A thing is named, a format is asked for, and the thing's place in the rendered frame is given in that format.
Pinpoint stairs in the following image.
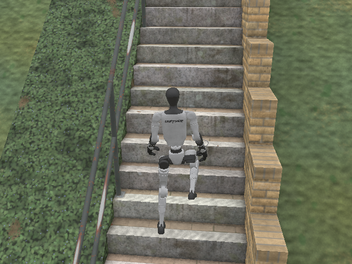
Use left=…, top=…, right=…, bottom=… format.
left=104, top=0, right=247, bottom=264

